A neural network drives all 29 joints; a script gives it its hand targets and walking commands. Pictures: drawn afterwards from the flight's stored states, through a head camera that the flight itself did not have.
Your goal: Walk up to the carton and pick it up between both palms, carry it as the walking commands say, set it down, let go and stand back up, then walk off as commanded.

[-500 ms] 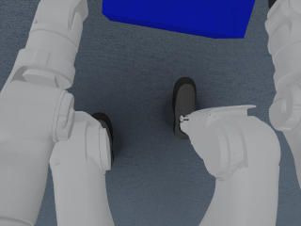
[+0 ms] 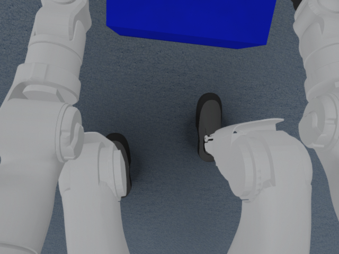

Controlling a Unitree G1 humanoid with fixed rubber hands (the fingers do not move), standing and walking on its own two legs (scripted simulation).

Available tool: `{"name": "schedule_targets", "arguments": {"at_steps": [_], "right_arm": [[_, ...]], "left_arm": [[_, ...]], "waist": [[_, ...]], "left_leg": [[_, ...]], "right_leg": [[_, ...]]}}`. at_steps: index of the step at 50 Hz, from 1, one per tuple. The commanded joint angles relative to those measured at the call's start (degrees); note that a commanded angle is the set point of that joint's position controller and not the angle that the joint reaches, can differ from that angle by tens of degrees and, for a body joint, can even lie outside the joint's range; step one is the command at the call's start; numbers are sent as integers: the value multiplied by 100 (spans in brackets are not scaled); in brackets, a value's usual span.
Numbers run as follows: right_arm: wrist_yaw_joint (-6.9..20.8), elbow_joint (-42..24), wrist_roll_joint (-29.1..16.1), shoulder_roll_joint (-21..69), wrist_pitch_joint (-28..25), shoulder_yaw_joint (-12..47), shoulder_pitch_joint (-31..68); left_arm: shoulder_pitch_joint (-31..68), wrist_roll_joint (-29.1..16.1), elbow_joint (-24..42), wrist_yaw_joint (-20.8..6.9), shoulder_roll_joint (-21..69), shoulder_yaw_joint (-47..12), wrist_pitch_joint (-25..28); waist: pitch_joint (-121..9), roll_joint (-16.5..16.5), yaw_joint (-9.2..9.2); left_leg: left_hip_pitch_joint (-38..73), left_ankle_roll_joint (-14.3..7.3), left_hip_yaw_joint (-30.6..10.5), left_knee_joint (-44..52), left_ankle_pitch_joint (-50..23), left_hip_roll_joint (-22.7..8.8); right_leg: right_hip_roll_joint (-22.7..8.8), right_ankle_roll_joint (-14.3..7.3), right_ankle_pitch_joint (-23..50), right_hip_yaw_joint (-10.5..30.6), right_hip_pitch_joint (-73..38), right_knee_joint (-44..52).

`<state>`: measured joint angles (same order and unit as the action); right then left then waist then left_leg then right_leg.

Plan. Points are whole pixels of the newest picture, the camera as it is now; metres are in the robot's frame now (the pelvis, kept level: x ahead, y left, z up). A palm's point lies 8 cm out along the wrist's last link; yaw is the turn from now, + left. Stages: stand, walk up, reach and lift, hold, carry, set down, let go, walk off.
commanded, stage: reach and lift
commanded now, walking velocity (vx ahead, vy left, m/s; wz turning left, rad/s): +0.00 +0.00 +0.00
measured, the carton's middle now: out of the picture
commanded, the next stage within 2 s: none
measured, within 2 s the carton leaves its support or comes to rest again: leaves its support in 0.02 s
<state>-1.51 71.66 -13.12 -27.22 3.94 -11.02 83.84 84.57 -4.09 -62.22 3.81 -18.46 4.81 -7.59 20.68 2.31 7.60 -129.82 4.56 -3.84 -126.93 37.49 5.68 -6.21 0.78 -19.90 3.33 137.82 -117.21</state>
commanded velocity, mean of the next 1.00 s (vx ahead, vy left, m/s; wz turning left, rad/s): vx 0.00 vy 0.00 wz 0.00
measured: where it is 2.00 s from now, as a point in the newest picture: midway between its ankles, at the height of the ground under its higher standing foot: (163, 157)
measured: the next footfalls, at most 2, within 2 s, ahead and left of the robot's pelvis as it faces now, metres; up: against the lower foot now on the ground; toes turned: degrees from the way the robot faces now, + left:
none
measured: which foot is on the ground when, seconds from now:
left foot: down 0.00-1.00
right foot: down 0.00-1.00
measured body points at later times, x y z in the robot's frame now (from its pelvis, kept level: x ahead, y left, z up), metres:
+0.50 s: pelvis -0.01 +0.01 +0.01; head +0.35 -0.05 +0.26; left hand +0.59 +0.07 -0.15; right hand +0.49 -0.31 -0.16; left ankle +0.09 +0.13 -0.34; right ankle +0.16 -0.15 -0.34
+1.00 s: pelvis +0.00 +0.01 +0.04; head +0.34 -0.06 +0.32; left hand +0.58 +0.07 -0.09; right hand +0.49 -0.31 -0.10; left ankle +0.09 +0.13 -0.34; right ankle +0.16 -0.15 -0.34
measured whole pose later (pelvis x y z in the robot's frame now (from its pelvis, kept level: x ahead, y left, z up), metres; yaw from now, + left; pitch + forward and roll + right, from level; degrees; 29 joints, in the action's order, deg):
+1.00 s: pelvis +0.00 +0.01 +0.04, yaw +0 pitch +45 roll +2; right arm -0.8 44.3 1.5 -17.9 18.6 -22.0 70.2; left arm 76.2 0.6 -48.6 4.7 -13.8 16.2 -16.7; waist 6.9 5.9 8.0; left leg -126.8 2.6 -1.1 -117.6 35.6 3.9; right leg -4.6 2.2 -18.4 5.0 134.9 -108.6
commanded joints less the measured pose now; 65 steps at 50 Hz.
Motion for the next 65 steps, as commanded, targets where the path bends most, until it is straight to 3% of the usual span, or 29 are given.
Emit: {"name": "schedule_targets", "arguments": {"at_steps": [1, 9, 15, 24, 29, 36, 42, 53, 65], "right_arm": [[1179, -1342, -171, 3812, -111, 787, 2289], [1258, -1938, -410, 4003, -39, 1136, 2656], [1324, -2355, -378, 4092, 130, 1271, 2828], [1386, -3054, -75, 4246, 481, 1340, 3107], [1410, -3372, 123, 4487, 716, 1344, 3133], [1566, -3070, 587, 4936, 1046, 968, 2638], [1647, -3055, 816, 5130, 1177, 794, 2343], [1709, -4062, 654, 5456, 1337, 1355, 1947], [1923, -3789, 954, 5756, 1602, 1046, 1445]], "left_arm": [[2712, -339, 1274, -1127, 3979, -1223, 224], [3075, -595, 1735, -1053, 4381, -1573, 140], [3168, -699, 1805, -1056, 4693, -1609, -35], [3240, -733, 1865, -1173, 5059, -1324, -363], [3139, -625, 1867, -1263, 5111, -1039, -523], [2697, -111, 1408, -1430, 4970, -342, -664], [2627, -1, 1510, -1493, 4997, -309, -693], [2369, -404, 2504, -1446, 5781, -1270, -801], [1754, 56, 2158, -1545, 5948, -780, -981]], "waist": [[-6120, 836, 495], [-7015, 897, 627], [-7535, 869, 777], [-8146, 529, 926], [-8433, 173, 863], [-7762, -108, 542], [-7853, -22, 507], [-9571, 327, 782], [-8757, 391, 563]], "left_leg": [[1112, -287, 812, 1394, -1528, -34], [1821, -277, 755, 1428, -1817, 45], [2043, -282, 803, 1540, -1614, 110], [1899, -330, 901, 1818, -1101, 194], [1744, -386, 941, 1969, -944, 239], [1258, -493, 1034, 2118, -661, 271], [1375, -489, 1044, 2203, -703, 294], [2330, -334, 959, 2464, -1591, 489], [2139, -366, 980, 3133, -1085, 503]], "right_leg": [[463, -140, 1759, -531, -4508, 112], [431, -145, 1945, -657, -4695, 152], [415, -119, 1761, -767, -4993, 306], [446, -45, 1353, -852, -5686, 617], [514, 21, 1198, -863, -6140, 781], [654, 66, 737, -829, -5940, 998], [708, 60, 759, -840, -5831, 1105], [831, 1, 1939, -980, -6418, 1252], [900, -17, 1143, -1008, -6013, 1863]]}}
